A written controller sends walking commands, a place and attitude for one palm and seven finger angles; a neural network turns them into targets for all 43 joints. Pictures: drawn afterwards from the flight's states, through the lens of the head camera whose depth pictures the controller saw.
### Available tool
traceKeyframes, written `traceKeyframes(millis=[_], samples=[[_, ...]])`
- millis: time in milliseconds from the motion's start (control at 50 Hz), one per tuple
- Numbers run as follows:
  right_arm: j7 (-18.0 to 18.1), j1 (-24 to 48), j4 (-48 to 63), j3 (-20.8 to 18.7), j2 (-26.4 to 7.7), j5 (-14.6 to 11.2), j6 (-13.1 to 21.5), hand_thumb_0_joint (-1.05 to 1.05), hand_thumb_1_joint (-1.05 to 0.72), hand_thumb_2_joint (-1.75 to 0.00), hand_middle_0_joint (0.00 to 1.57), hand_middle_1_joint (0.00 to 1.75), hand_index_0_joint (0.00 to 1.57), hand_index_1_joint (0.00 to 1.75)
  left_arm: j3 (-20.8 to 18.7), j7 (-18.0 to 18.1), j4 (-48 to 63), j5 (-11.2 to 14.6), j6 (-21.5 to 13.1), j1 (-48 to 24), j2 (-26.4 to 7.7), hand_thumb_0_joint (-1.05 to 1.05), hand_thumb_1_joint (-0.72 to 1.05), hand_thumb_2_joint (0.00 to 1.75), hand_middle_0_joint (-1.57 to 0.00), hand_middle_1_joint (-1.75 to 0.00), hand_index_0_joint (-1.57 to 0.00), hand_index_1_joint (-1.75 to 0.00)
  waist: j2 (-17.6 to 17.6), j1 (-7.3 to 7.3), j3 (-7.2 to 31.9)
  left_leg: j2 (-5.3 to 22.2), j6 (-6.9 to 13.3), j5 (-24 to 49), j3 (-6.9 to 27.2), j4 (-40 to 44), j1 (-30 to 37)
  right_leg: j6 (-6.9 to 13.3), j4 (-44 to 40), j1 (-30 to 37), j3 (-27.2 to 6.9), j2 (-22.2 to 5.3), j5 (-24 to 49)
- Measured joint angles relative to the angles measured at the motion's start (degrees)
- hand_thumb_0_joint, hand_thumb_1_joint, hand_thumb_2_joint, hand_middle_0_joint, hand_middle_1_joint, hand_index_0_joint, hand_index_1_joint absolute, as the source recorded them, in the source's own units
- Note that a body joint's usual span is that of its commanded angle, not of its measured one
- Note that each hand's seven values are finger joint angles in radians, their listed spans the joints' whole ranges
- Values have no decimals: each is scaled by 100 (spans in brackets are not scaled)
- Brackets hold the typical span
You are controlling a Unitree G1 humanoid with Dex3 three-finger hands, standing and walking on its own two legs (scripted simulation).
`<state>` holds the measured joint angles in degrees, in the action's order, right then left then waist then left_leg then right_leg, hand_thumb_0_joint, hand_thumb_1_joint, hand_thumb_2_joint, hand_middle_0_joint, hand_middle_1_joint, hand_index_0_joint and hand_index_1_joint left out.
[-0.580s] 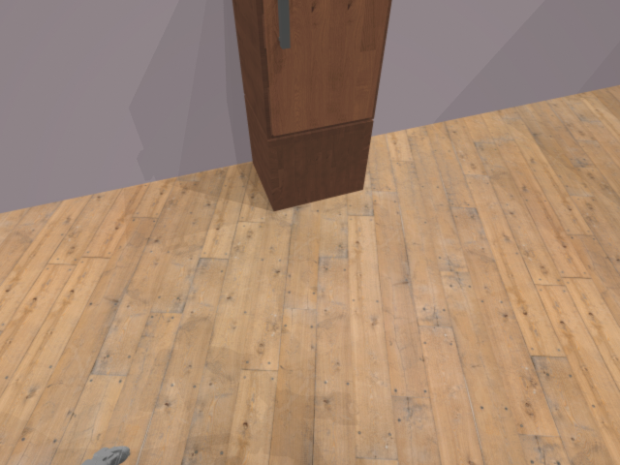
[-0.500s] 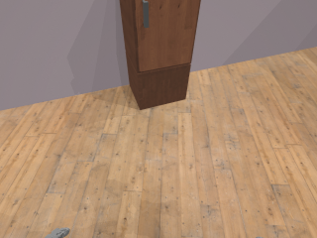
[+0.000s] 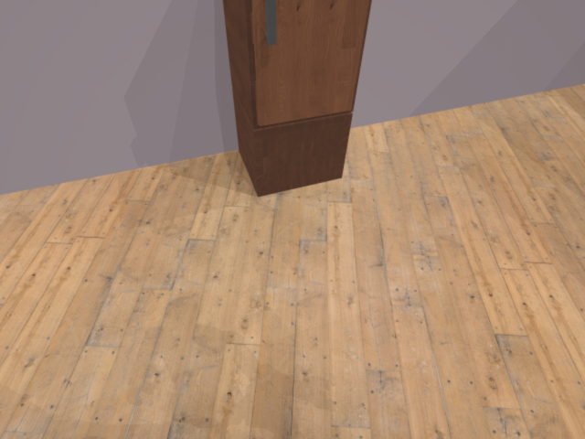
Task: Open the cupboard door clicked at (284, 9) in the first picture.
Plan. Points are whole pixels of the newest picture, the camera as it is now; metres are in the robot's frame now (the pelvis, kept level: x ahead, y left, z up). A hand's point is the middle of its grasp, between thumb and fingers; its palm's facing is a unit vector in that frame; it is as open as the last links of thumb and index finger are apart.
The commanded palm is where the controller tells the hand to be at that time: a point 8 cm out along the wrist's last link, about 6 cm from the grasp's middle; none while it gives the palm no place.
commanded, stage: stand and wait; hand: left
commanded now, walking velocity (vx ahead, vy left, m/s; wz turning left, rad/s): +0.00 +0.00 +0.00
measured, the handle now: (269, 18) +1.30 +0.16 +0.06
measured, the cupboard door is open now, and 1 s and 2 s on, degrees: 0 0 0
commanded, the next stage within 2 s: look at it before walking up in 0.24 s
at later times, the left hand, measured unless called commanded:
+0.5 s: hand out of the picture +0.07 +0.25 -0.15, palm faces -0.03 -0.94 -0.33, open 7.4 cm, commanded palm none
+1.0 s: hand out of the picture +0.07 +0.25 -0.15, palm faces -0.03 -0.94 -0.34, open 7.4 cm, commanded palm none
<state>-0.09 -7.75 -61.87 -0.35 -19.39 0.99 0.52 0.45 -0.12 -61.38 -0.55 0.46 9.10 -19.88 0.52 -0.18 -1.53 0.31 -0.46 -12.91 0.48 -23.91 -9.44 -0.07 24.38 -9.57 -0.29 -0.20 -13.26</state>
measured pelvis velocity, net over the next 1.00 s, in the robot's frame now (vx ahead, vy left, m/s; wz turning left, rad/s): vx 0.01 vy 0.00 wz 0.00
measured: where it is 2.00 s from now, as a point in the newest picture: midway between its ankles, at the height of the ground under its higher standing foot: (307, 427)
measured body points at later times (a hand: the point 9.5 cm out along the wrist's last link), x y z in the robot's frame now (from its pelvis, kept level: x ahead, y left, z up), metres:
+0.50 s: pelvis +0.00 +0.00 +0.00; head +0.00 +0.00 +0.45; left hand +0.07 +0.30 -0.13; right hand +0.07 -0.29 -0.13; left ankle +0.00 +0.13 -0.74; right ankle +0.00 -0.12 -0.74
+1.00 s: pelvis +0.01 +0.00 +0.00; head +0.01 +0.00 +0.45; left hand +0.08 +0.29 -0.13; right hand +0.09 -0.30 -0.13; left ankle +0.00 +0.13 -0.74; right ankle +0.00 -0.12 -0.74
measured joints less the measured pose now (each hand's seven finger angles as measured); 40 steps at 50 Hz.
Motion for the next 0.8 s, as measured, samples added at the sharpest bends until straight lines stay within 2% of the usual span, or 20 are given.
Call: traceKeyframes(millis=[800], samples=[[-13, 96, -177, 27, -4, -25, 40, 1, -91, -90, 20, 30, 20, 30, 15, 0, -132, -12, -44, -105, 22, 1, 91, 90, -20, -30, -20, -30, -19, 4, -11, 13, -19, 148, 1, 290, 116, 10, -260, 100, 1, 10, 134]])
